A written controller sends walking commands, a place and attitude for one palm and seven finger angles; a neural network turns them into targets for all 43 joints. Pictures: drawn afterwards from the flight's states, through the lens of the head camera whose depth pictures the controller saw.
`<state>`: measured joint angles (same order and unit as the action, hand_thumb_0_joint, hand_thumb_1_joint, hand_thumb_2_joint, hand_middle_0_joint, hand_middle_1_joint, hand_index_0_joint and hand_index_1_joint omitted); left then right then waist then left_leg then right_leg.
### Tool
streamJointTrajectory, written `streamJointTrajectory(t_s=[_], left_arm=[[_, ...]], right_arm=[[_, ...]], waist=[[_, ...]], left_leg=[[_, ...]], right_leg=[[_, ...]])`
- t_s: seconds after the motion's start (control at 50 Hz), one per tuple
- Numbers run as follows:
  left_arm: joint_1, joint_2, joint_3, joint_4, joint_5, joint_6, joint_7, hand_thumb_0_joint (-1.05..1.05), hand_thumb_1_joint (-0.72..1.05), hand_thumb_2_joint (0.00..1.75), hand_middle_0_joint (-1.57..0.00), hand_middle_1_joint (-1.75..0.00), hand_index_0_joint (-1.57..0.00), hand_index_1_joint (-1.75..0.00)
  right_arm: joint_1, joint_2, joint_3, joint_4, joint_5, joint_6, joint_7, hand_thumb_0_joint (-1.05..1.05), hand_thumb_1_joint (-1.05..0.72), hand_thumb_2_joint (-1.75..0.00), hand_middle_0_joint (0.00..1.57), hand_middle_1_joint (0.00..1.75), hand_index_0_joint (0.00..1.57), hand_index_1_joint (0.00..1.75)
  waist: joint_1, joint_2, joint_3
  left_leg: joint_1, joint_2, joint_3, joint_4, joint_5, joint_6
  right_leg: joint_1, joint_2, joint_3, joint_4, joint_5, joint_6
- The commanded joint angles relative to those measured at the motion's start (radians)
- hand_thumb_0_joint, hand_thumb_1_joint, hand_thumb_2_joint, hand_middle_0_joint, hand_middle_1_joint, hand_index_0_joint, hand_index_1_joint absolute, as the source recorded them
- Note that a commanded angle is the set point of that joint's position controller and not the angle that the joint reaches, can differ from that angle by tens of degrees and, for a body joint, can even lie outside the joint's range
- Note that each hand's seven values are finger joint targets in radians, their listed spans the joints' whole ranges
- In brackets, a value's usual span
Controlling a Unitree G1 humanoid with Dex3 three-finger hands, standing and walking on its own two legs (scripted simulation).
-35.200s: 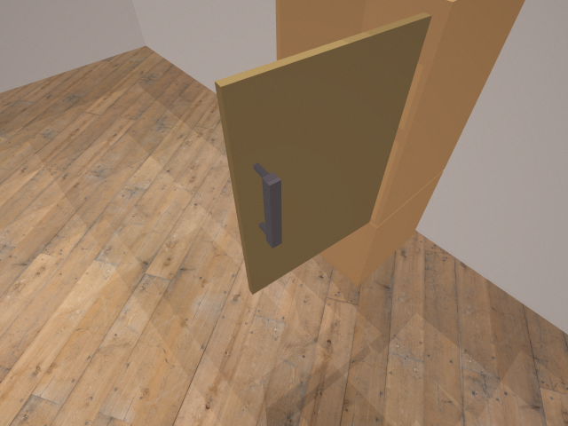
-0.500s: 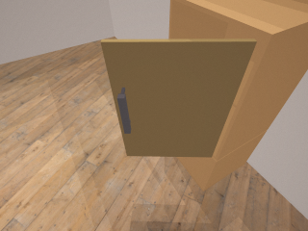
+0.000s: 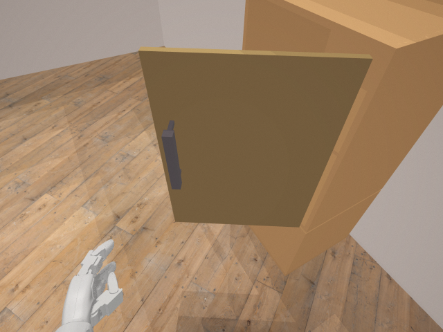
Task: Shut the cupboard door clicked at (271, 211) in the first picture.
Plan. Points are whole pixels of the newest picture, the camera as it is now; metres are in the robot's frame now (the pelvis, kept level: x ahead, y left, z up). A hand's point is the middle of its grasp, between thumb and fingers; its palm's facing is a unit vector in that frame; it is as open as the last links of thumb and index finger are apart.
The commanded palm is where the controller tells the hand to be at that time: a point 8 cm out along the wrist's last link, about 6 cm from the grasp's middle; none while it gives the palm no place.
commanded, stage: raise the hand and make a fist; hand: left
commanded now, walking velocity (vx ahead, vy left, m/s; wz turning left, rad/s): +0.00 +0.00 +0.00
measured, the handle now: (174, 156) +0.50 +0.13 +0.02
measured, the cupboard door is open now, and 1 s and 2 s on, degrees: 58 58 58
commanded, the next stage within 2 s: bring the fist close to the handle in 1.76 s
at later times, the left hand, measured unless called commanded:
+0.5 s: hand (138, 301) +0.18 +0.15 -0.01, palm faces -0.08 -1.00 -0.06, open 5.0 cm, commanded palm +0.14 +0.22 -0.02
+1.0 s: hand (116, 282) +0.21 +0.19 +0.01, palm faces -0.01 -1.00 -0.03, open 3.2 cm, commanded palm +0.18 +0.24 +0.00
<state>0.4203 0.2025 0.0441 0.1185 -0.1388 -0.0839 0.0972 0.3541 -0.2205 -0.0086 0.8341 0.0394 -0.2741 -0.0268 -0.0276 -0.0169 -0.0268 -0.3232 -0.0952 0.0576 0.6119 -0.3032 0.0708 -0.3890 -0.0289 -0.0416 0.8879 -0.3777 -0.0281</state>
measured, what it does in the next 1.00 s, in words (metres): steps on the spot: right foot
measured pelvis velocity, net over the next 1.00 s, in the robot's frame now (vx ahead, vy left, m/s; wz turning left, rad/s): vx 0.00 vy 0.01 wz -0.01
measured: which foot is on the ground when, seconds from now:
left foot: down 0.00-1.00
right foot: up 0.00-0.02, down 0.04-1.00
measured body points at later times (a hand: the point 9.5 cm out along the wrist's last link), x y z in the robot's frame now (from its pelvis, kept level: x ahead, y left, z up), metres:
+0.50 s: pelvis -0.02 -0.03 -0.09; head +0.05 -0.03 +0.36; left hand +0.18 +0.20 -0.01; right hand +0.22 -0.25 -0.15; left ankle +0.01 +0.07 -0.72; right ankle +0.02 -0.09 -0.72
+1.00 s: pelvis +0.00 +0.01 -0.06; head +0.05 +0.02 +0.39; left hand +0.20 +0.24 +0.01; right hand +0.19 -0.23 -0.12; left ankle +0.01 +0.07 -0.72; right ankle +0.02 -0.09 -0.72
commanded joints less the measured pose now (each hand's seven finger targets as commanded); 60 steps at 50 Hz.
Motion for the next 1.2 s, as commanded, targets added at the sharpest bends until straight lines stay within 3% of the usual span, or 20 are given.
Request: streamJointTrajectory(t_s=[0.0,0.02,0.08,0.1,0.12,0.2,0.26,0.32,0.36,0.4,0.44,0.48,0.52,0.58,0.62,0.72,0.8,0.88,1.04,1.18], left_arm=[[0.225,-0.042,0.039,0.079,-0.074,-0.229,-0.137,0.00,0.90,0.90,-0.35,-0.46,-0.35,-0.46],[0.303,-0.021,0.091,0.078,-0.109,-0.309,-0.205,0.00,0.90,0.90,-0.36,-0.48,-0.36,-0.48],[0.267,0.127,0.232,0.102,-0.162,-0.469,-0.408,0.00,0.90,0.90,-0.42,-0.54,-0.42,-0.54],[0.283,0.095,0.203,0.092,-0.170,-0.474,-0.444,0.00,0.90,0.90,-0.44,-0.56,-0.44,-0.56],[0.253,0.115,0.226,0.078,-0.175,-0.468,-0.456,0.00,0.90,0.90,-0.46,-0.58,-0.46,-0.58],[0.001,0.222,0.310,-0.278,-0.203,-0.521,-0.413,0.00,0.90,0.90,-0.53,-0.66,-0.53,-0.66],[-0.087,0.181,0.223,-0.514,-0.199,-0.630,-0.370,0.00,0.90,0.90,-0.58,-0.72,-0.58,-0.72],[-0.128,0.128,0.115,-0.502,-0.194,-0.670,-0.402,0.00,0.90,0.90,-0.64,-0.78,-0.64,-0.78],[-0.129,0.125,0.086,-0.399,-0.188,-0.630,-0.448,0.00,0.90,0.90,-0.68,-0.82,-0.68,-0.82],[-0.072,0.129,0.089,-0.264,-0.190,-0.523,-0.497,0.00,0.90,0.90,-0.71,-0.86,-0.71,-0.86],[0.027,0.164,0.149,-0.196,-0.198,-0.380,-0.528,0.00,0.90,0.90,-0.75,-0.90,-0.75,-0.90],[0.089,0.223,0.249,-0.227,-0.216,-0.255,-0.516,0.00,0.90,0.90,-0.79,-0.94,-0.79,-0.94],[0.101,0.216,0.304,-0.341,-0.233,-0.209,-0.461,0.00,0.90,0.90,-0.82,-0.98,-0.82,-0.98],[0.105,0.184,0.339,-0.423,-0.230,-0.260,-0.348,0.00,0.90,0.90,-0.88,-1.04,-0.88,-1.04],[0.106,0.131,0.282,-0.388,-0.205,-0.324,-0.315,0.00,0.90,0.90,-0.92,-1.08,-0.92,-1.08],[0.032,0.078,0.105,-0.353,-0.165,-0.442,-0.382,0.00,0.90,0.90,-1.01,-1.18,-1.01,-1.18],[0.017,0.158,0.150,-0.421,-0.180,-0.427,-0.417,0.00,0.90,0.90,-1.08,-1.26,-1.08,-1.26],[0.043,0.219,0.244,-0.498,-0.178,-0.394,-0.342,0.00,0.90,0.90,-1.15,-1.34,-1.15,-1.34],[0.003,0.089,0.097,-0.361,-0.147,-0.310,-0.329,0.00,0.90,0.90,-1.30,-1.50,-1.30,-1.50],[-0.127,0.213,0.191,-0.476,-0.146,-0.311,-0.338,0.00,0.90,0.90,-1.30,-1.50,-1.30,-1.50]], right_arm=[[-0.153,-0.137,-0.066,-0.251,-0.006,-0.074,0.038,0.00,-0.90,-0.90,0.20,0.30,0.20,0.30],[-0.176,-0.143,-0.076,-0.279,-0.012,-0.060,0.038,0.00,-0.90,-0.90,0.20,0.30,0.20,0.30],[-0.207,-0.169,-0.091,-0.366,0.002,-0.033,0.041,0.00,-0.90,-0.90,0.20,0.30,0.20,0.30],[-0.254,-0.166,-0.086,-0.406,-0.004,-0.028,0.034,0.00,-0.90,-0.90,0.20,0.30,0.20,0.30],[-0.268,-0.161,-0.087,-0.430,0.001,-0.022,0.031,0.00,-0.90,-0.90,0.20,0.30,0.20,0.30],[-0.249,-0.141,-0.071,-0.492,-0.013,-0.037,0.021,0.00,-0.90,-0.90,0.20,0.30,0.20,0.30],[-0.207,-0.127,-0.059,-0.461,-0.022,-0.074,0.011,0.00,-0.90,-0.90,0.20,0.30,0.20,0.30],[-0.185,-0.145,-0.050,-0.402,-0.024,-0.098,-0.007,0.00,-0.90,-0.90,0.20,0.30,0.20,0.30],[-0.171,-0.162,-0.046,-0.387,-0.017,-0.097,-0.019,0.00,-0.90,-0.90,0.20,0.30,0.20,0.30],[-0.162,-0.168,-0.046,-0.397,0.000,-0.078,-0.031,0.00,-0.90,-0.90,0.20,0.30,0.20,0.30],[-0.166,-0.163,-0.052,-0.436,0.021,-0.047,-0.038,0.00,-0.90,-0.90,0.20,0.30,0.20,0.30],[-0.195,-0.151,-0.052,-0.478,0.027,-0.015,-0.038,0.00,-0.90,-0.90,0.20,0.30,0.20,0.30],[-0.204,-0.118,-0.046,-0.509,0.022,0.009,-0.033,0.00,-0.90,-0.90,0.20,0.30,0.20,0.30],[-0.206,-0.087,-0.039,-0.491,0.000,0.019,-0.028,0.00,-0.90,-0.90,0.20,0.30,0.20,0.30],[-0.188,-0.084,-0.041,-0.469,-0.009,0.018,-0.022,0.00,-0.90,-0.90,0.20,0.30,0.20,0.30],[-0.151,-0.138,-0.042,-0.455,-0.017,-0.012,-0.016,0.00,-0.90,-0.90,0.20,0.30,0.20,0.30],[-0.140,-0.159,-0.049,-0.477,-0.006,-0.026,-0.027,0.00,-0.90,-0.90,0.20,0.30,0.20,0.30],[-0.147,-0.145,-0.043,-0.488,-0.010,-0.004,-0.029,0.00,-0.90,-0.90,0.20,0.30,0.20,0.30],[-0.129,-0.165,-0.029,-0.509,-0.009,0.041,-0.020,0.00,-0.90,-0.90,0.20,0.30,0.20,0.30],[-0.121,-0.167,-0.018,-0.522,-0.012,0.033,-0.025,0.00,-0.90,-0.90,0.20,0.30,0.20,0.30]], waist=[[0.023,-0.267,0.088],[0.045,-0.370,0.046],[0.061,-0.346,-0.029],[0.074,-0.315,-0.029],[0.077,-0.275,-0.068],[0.096,0.131,-0.253],[0.037,0.202,-0.347],[-0.037,0.161,-0.296],[-0.066,0.087,-0.232],[-0.051,0.005,-0.213],[0.004,-0.069,-0.277],[0.077,-0.040,-0.376],[0.105,-0.029,-0.430],[0.112,-0.038,-0.398],[0.080,-0.028,-0.311],[0.005,0.027,-0.261],[0.031,0.052,-0.365],[0.077,0.112,-0.387],[0.011,0.045,-0.211],[0.042,0.134,-0.297]], left_leg=[[-0.267,0.083,-0.129,0.095,-0.018,-0.123],[-0.353,0.071,-0.105,0.170,-0.048,-0.114],[-0.556,0.043,-0.050,0.320,-0.134,-0.099],[-0.621,0.031,-0.046,0.351,-0.176,-0.090],[-0.646,0.028,-0.043,0.372,-0.195,-0.084],[-0.598,0.049,-0.063,0.420,-0.163,-0.062],[-0.477,0.074,-0.105,0.446,-0.070,-0.046],[-0.505,0.087,-0.123,0.509,-0.062,-0.032],[-0.570,0.091,-0.129,0.526,-0.110,-0.024],[-0.626,0.092,-0.124,0.526,-0.123,-0.020],[-0.639,0.088,-0.110,0.494,-0.099,-0.020],[-0.603,0.075,-0.106,0.464,-0.031,-0.026],[-0.559,0.072,-0.107,0.430,0.030,-0.039],[-0.533,0.081,-0.121,0.399,0.089,-0.052],[-0.536,0.086,-0.121,0.380,0.087,-0.056],[-0.501,0.090,-0.134,0.389,0.023,-0.043],[-0.428,0.090,-0.142,0.350,0.019,-0.042],[-0.344,0.092,-0.158,0.284,0.105,-0.068],[-0.352,0.106,-0.186,0.234,0.008,-0.085],[-0.251,0.108,-0.210,0.206,0.077,-0.103]], right_leg=[[-0.244,0.002,-0.017,-0.255,-0.112,-0.016],[-0.244,-0.006,0.026,-0.240,-0.142,-0.010],[-0.208,-0.053,0.194,-0.150,-0.154,-0.014],[-0.212,-0.056,0.249,-0.144,-0.196,0.007],[-0.203,-0.061,0.284,-0.139,-0.219,0.018],[-0.262,-0.030,0.276,-0.066,-0.324,-0.009],[-0.346,0.015,0.206,0.010,-0.151,-0.018],[-0.413,0.027,0.192,0.032,-0.083,-0.006],[-0.428,0.030,0.184,0.008,-0.142,0.009],[-0.380,0.015,0.212,-0.030,-0.167,0.035],[-0.258,-0.007,0.237,-0.069,-0.144,0.055],[-0.126,-0.023,0.250,-0.064,-0.036,0.066],[-0.045,-0.038,0.240,-0.054,0.114,0.082],[-0.032,-0.013,0.187,-0.005,0.288,0.065],[-0.120,0.006,0.140,0.017,0.284,0.045],[-0.315,0.034,0.078,0.043,0.081,0.014],[-0.284,0.043,0.057,0.029,0.019,-0.004],[-0.247,0.065,0.000,0.051,0.096,-0.021],[-0.328,0.070,-0.037,0.010,0.038,-0.011],[-0.275,0.074,-0.027,0.005,0.081,-0.023]])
